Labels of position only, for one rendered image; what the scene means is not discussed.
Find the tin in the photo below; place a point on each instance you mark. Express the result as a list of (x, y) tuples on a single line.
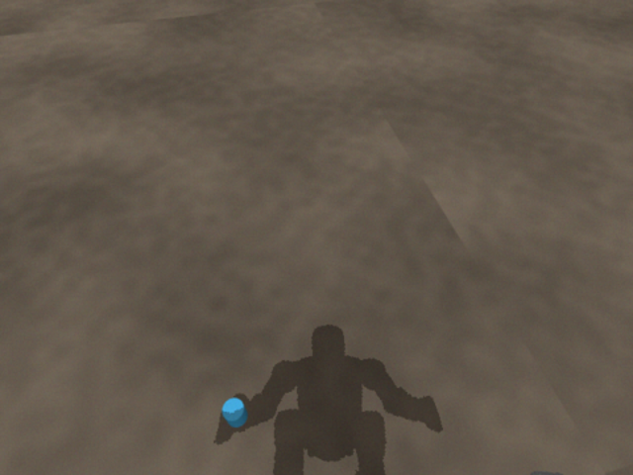
[(234, 412)]

